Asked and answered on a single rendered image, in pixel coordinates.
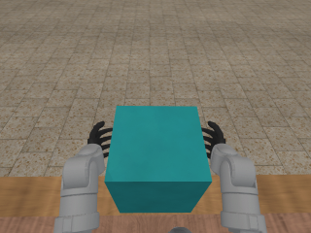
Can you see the right robot hand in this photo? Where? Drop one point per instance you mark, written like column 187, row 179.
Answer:
column 217, row 134

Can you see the carton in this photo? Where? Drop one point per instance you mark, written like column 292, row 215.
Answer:
column 157, row 161

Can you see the right robot forearm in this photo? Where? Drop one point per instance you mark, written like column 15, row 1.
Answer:
column 239, row 188

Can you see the left robot hand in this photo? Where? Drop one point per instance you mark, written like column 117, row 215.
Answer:
column 95, row 134

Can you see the left robot forearm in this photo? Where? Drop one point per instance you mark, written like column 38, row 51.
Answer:
column 78, row 192

